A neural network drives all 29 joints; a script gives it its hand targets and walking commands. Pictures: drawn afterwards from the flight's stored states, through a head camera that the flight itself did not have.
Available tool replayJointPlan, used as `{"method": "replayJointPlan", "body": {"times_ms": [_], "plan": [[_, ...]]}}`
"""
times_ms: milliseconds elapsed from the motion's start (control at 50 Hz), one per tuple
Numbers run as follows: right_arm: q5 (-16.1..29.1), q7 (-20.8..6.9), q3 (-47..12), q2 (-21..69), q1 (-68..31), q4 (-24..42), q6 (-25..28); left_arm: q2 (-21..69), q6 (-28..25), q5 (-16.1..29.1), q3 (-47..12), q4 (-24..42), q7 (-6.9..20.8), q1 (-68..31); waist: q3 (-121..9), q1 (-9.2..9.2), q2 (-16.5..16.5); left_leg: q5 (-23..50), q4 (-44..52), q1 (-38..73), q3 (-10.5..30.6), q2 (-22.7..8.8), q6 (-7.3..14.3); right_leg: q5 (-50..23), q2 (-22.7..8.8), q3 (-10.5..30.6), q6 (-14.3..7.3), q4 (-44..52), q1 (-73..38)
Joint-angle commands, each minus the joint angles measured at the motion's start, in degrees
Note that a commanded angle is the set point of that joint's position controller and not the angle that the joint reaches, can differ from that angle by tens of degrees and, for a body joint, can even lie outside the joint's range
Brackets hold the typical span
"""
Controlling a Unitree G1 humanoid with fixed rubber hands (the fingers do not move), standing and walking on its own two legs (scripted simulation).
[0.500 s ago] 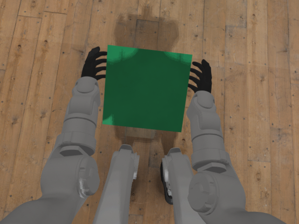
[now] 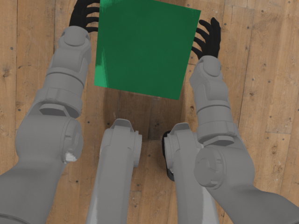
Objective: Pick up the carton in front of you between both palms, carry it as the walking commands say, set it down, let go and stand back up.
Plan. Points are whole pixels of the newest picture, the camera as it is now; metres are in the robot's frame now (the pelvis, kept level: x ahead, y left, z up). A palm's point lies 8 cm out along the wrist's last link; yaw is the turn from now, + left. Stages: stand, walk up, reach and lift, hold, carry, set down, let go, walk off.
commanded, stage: set down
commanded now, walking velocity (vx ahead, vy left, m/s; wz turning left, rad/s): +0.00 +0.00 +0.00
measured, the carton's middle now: (144, 49) +0.51 +0.05 -0.26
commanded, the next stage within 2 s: none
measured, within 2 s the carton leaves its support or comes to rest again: rests again in 0.80 s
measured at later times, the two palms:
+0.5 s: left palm (87, 21) +0.54 +0.19 -0.17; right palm (206, 52) +0.51 -0.10 -0.17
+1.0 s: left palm (90, 23) +0.55 +0.20 -0.21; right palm (204, 51) +0.52 -0.11 -0.20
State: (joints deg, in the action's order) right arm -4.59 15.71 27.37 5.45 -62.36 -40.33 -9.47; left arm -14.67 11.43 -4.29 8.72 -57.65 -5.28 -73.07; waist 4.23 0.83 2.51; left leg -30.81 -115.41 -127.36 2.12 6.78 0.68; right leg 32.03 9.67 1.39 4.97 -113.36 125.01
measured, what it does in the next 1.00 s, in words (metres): stands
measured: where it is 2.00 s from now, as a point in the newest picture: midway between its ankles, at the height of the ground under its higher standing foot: (146, 163)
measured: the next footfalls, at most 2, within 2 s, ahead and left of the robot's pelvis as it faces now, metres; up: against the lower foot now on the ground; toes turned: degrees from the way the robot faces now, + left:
none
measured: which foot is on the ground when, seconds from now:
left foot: down 0.00-1.00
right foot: down 0.00-1.00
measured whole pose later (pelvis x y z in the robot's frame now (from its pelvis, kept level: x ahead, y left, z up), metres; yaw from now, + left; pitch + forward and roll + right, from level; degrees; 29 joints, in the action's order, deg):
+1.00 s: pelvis +0.01 +0.00 -0.04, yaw -1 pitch +41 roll -5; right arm -8.9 5.8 32.7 1.2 -71.1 -49.3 -4.9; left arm -18.5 6.2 -7.8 14.8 -66.7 3.2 -82.2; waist 11.6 0.1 2.6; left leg -35.1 -125.3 -131.3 0.4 4.1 2.6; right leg 36.0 9.8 0.1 5.0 -122.9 128.9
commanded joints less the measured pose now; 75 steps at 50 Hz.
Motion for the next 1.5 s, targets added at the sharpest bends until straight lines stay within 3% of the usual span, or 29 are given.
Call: {"method": "replayJointPlan", "body": {"times_ms": [0, 20, 40, 60, 80, 100, 120, 180, 220, 260, 360, 380, 480, 540, 580, 700, 720, 740, 840, 860, 880, 1040, 1060, 1160, 1220, 1260, 1300, 1460, 1480], "plan": [[4.09, -14.52, -26.98, 43.39, -38.66, -0.82, 1.69, 52.58, -3.08, 9.22, -20.83, 5.79, 14.92, -30.21, -70.07, -4.84, -5.96, 20.7, 8.48, 44.91, 0.04, -0.68, -1.06, -16.17, 1.79, -8.0, -1.31, 2.28, -28.25], [7.41, -14.61, -30.91, 44.1, -41.77, 4.35, 2.31, 49.22, -3.81, 8.5, -19.75, 8.48, 14.98, -32.76, -72.76, 1.68, -7.59, 23.8, 6.33, 42.92, -1.41, -0.4, -1.54, -17.45, 1.69, -5.06, -1.86, 1.42, -27.5], [5.99, -14.24, -29.26, 42.4, -42.01, 3.35, 2.92, 54.0, -2.72, 8.53, -20.82, 1.54, 14.85, -26.29, -71.72, -4.33, -9.83, 24.41, 8.01, 43.88, 0.22, -0.93, -1.37, -18.42, 1.93, -7.67, -1.02, 1.24, -28.27], [7.67, -13.86, -28.62, 43.43, -43.55, 2.99, 2.92, 50.17, -2.39, 7.11, -20.26, 2.38, 14.74, -29.77, -71.48, 1.54, -11.15, 26.36, 5.07, 46.79, -0.19, -0.85, -1.21, -16.93, 1.63, -5.55, -1.44, 0.16, -24.81], [7.5, -14.32, -29.94, 43.45, -40.97, 3.54, 2.07, 48.17, -2.39, 5.76, -17.33, -0.69, 14.7, -26.94, -66.11, 2.76, -8.37, 25.46, 5.37, 43.67, -0.27, -1.05, -1.05, -15.5, 1.56, -5.64, -1.36, -0.46, -21.52], [7.5, -14.19, -27.99, 39.45, -45.45, 2.71, 2.49, 47.28, -3.0, 6.65, -19.34, 0.96, 14.68, -28.93, -63.22, -1.68, -7.98, 17.59, 5.97, 37.99, -0.22, -1.41, -0.87, -14.4, 1.43, -7.31, -1.05, -0.58, -23.78], [5.79, -14.56, -25.4, 39.17, -43.47, -1.8, 1.64, 45.31, -2.16, 3.85, -17.28, -1.67, 14.73, -28.24, -59.93, 3.22, -10.36, 16.87, 5.74, 35.09, -1.37, -1.24, -1.01, -12.54, 1.04, -5.35, -1.62, -0.31, -23.58], [0.68, -15.78, -20.74, 39.96, -39.66, -5.95, -0.19, 45.29, -2.31, 2.9, -12.95, -7.17, 15.94, -26.71, -50.06, -1.16, -3.1, 12.07, 6.49, 30.33, 1.08, -0.34, 1.13, -9.24, 1.4, -7.53, -1.86, -0.09, -18.74], [5.35, -15.43, -26.54, 40.86, -43.93, 3.55, 1.7, 44.3, -3.12, 4.74, -14.12, -2.73, 16.23, -29.4, -57.87, 2.45, 0.67, 19.62, 4.43, 33.79, -0.37, -0.32, 1.39, -14.31, 1.89, -7.04, -0.93, -0.32, -22.38], [2.65, -14.99, -21.79, 38.25, -40.55, -3.64, 0.85, 44.65, -2.49, 3.83, -11.74, -7.25, 17.0, -28.48, -53.98, 1.07, -4.81, 16.86, 3.12, 28.56, -0.88, -0.76, 0.55, -14.72, 1.02, -5.9, -1.29, -1.96, -23.68], [1.2, -17.23, -18.4, 36.52, -38.83, -6.32, -0.54, 43.2, -1.57, 3.81, -10.08, -6.16, 17.18, -26.19, -48.95, -0.27, -3.09, 11.61, 5.96, 30.61, 1.05, -0.7, 1.2, -8.36, 1.67, -8.84, -1.77, -2.46, -13.57], [0.4, -17.33, -19.26, 35.34, -39.72, -7.53, -1.1, 40.26, -1.44, 1.33, -7.5, -9.33, 17.06, -24.39, -44.78, 3.57, -0.66, 13.83, 4.62, 28.37, 0.69, -1.24, 1.9, -8.4, 0.46, -6.37, -1.56, -1.23, -12.32], [-0.84, -17.66, -15.42, 38.89, -31.45, -9.88, -0.3, 40.23, -2.71, 1.87, -10.32, -6.03, 18.43, -26.35, -46.01, -0.68, -4.41, 13.96, 4.4, 29.19, 0.55, -1.59, 1.63, -10.09, 2.25, -7.97, -1.51, -2.53, -14.41], [-0.88, -17.99, -13.38, 34.33, -33.21, -10.96, -0.81, 37.52, -0.72, -2.47, -5.87, -13.92, 18.0, -22.95, -39.67, 3.63, -7.87, 11.92, 3.06, 24.53, 0.03, -2.02, 1.75, -7.37, 1.57, -4.85, -2.0, -2.71, -11.04], [-3.65, -17.46, -11.04, 30.92, -33.23, -12.01, -1.12, 36.43, -0.81, -2.16, -2.62, -12.86, 18.38, -22.35, -38.83, -0.84, -4.23, 7.93, 5.01, 21.12, 1.61, -2.05, 2.11, -6.86, 1.54, -6.15, -1.68, -1.48, -13.11], [-2.5, -18.33, -12.13, 31.12, -31.28, -12.35, -1.01, 36.17, -0.38, -4.16, -1.77, -13.54, 19.04, -20.51, -38.03, 2.94, -4.17, 10.37, 3.66, 22.76, -0.75, -1.77, 2.43, -8.58, 1.87, -4.45, -2.28, -0.49, -12.84], [-5.43, -18.1, -8.66, 28.68, -27.73, -14.7, -0.51, 35.38, -1.08, -2.14, -3.54, -10.68, 19.33, -22.34, -36.99, -2.48, -5.38, 13.43, 3.2, 21.74, -0.11, -2.06, 0.58, -10.19, 1.78, -5.01, -2.74, -0.69, -13.87], [-4.65, -18.39, -10.67, 29.73, -26.6, -15.13, -0.66, 33.45, -1.22, -1.89, -4.28, -11.68, 18.7, -20.99, -37.67, 0.5, -5.9, 13.31, 1.91, 22.49, 0.49, -2.06, 1.81, -10.15, 0.73, -4.56, -1.76, -2.24, -14.64], [-5.42, -18.01, -9.78, 29.3, -21.71, -19.66, -0.79, 34.0, -1.53, -2.34, -4.07, -17.09, 18.12, -15.4, -35.33, -0.85, -4.0, 11.57, 3.07, 24.82, 0.7, -2.48, 1.51, -9.12, 0.92, -4.45, -2.25, -0.87, -14.24], [-3.27, -17.89, -11.19, 27.16, -21.01, -17.42, 0.13, 25.85, -2.62, -4.34, -1.64, -15.53, 17.28, -13.19, -31.19, 3.34, -2.15, 13.63, 2.78, 20.07, 0.48, -2.23, 2.05, -7.74, 1.08, -5.1, -1.01, -2.29, -7.28], [-5.44, -17.6, -8.08, 25.79, -20.72, -18.16, 0.0, 28.7, -2.5, -2.89, -3.03, -15.53, 16.76, -15.15, -33.56, -1.8, -4.83, 14.32, 3.84, 20.45, 3.11, -3.23, 2.26, -10.89, 0.58, -4.48, -1.7, -3.18, -13.58], [-3.08, -17.14, -11.17, 25.83, -21.92, -18.96, 1.33, 23.52, -4.66, -1.46, -4.81, -13.44, 14.54, -17.16, -31.29, 3.08, -1.95, 18.01, 1.56, 22.87, 2.34, -2.59, 2.32, -10.54, 0.18, -4.21, -1.54, -5.0, -10.49], [-5.52, -17.16, -7.54, 22.95, -19.49, -20.93, 1.53, 24.31, -4.13, -0.96, -6.78, -15.04, 14.72, -16.86, -32.04, -0.82, -2.99, 17.6, 2.68, 25.43, 4.34, -2.61, 2.45, -7.17, 0.4, -5.89, -1.7, -5.28, -8.13], [-3.04, -15.19, -6.17, 14.01, -17.15, -21.18, 3.92, 14.89, -6.56, -1.25, -4.28, -14.69, 11.81, -16.32, -32.31, 1.92, -5.88, 16.95, 1.57, 25.95, 2.31, -3.41, 1.6, -9.43, 0.62, -4.62, -1.76, -5.55, -10.56], [-3.06, -11.39, -4.1, -4.3, -10.68, -15.56, 6.82, -3.59, -7.96, 0.78, -1.68, -14.7, 8.35, -12.85, -33.95, -2.47, -2.76, 17.46, 1.62, 25.57, 3.62, -4.66, 0.64, -11.6, -1.21, -6.18, -0.8, -5.6, -12.48], [3.12, -6.83, -6.16, -15.31, -14.61, -15.96, 8.28, -15.57, -10.66, 2.26, -1.45, -12.62, 3.84, -14.3, -35.43, 4.49, -5.14, 17.05, 1.01, 27.79, 2.91, -5.31, 1.01, -11.56, -2.17, -5.05, -0.73, -6.74, -11.21], [10.27, -5.86, -13.81, -13.45, -16.73, -11.75, 10.34, -19.25, -12.72, 8.51, -1.5, -8.72, 3.21, -17.19, -39.55, 4.58, -3.55, 19.52, -1.17, 31.01, 1.39, -5.9, -0.1, -13.24, -2.79, -4.64, -0.39, -5.73, -15.91], [17.73, -5.92, -13.41, -21.65, -23.36, -15.07, 7.53, -22.32, -11.4, 18.75, -12.69, 1.75, 6.12, -29.43, -49.21, -5.5, -11.81, 11.05, -0.32, 38.31, 4.11, -8.87, 0.01, -8.67, -5.88, -5.42, -2.85, -5.1, -16.41], [16.48, -5.11, -11.51, -21.78, -25.87, -9.76, 6.77, -25.12, -10.46, 17.19, -11.09, -0.28, 6.45, -28.62, -48.79, -2.22, -10.24, 11.43, 0.26, 42.35, 3.51, -8.07, 0.91, -8.07, -6.82, -5.7, -2.04, -4.91, -17.05]]}}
